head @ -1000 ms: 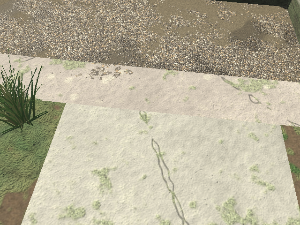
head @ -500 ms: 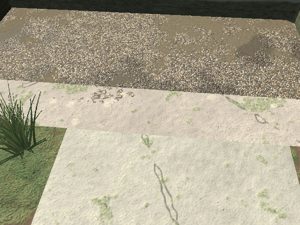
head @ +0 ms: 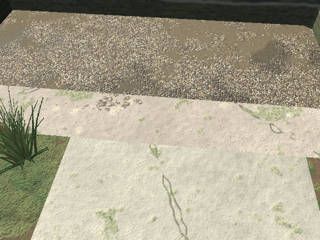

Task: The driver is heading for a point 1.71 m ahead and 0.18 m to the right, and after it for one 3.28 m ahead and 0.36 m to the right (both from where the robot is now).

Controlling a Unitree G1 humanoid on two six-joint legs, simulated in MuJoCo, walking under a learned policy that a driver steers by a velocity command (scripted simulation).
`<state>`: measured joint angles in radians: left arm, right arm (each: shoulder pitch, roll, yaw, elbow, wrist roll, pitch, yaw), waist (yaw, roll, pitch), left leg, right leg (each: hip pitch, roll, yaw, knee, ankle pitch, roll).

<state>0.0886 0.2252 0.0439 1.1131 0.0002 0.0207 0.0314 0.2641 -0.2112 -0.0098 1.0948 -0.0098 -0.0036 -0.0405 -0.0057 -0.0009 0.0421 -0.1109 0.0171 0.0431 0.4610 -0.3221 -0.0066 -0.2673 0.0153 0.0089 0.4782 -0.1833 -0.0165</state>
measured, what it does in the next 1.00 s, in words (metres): walks ahead: left foot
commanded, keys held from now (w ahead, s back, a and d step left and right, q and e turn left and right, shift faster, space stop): no key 0.12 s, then w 0.88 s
